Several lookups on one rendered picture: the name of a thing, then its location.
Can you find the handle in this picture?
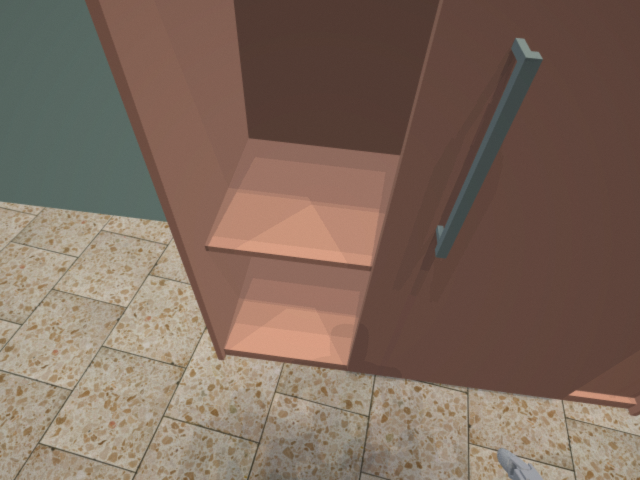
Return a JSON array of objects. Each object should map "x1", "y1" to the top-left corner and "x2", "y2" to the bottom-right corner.
[{"x1": 435, "y1": 38, "x2": 543, "y2": 259}]

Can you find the wardrobe door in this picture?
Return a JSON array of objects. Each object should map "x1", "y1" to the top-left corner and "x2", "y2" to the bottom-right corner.
[
  {"x1": 347, "y1": 0, "x2": 640, "y2": 400},
  {"x1": 577, "y1": 350, "x2": 640, "y2": 398}
]

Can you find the robot right hand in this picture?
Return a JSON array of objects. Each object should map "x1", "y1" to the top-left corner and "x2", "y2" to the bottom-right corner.
[{"x1": 497, "y1": 448, "x2": 543, "y2": 480}]

